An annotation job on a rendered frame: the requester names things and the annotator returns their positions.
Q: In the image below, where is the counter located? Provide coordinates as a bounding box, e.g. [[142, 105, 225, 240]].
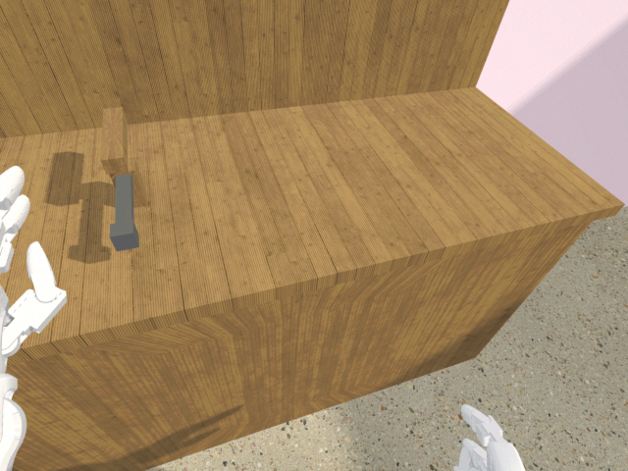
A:
[[0, 0, 625, 471]]

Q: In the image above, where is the left robot forearm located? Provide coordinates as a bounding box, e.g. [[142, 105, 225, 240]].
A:
[[0, 373, 26, 471]]

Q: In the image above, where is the right robot hand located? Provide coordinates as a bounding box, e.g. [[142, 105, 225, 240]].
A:
[[453, 404, 525, 471]]

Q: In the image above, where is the left robot hand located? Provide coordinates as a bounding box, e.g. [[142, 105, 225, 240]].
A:
[[0, 166, 67, 374]]

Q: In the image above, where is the tap lever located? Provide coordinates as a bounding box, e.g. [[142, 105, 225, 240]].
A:
[[110, 174, 139, 251]]

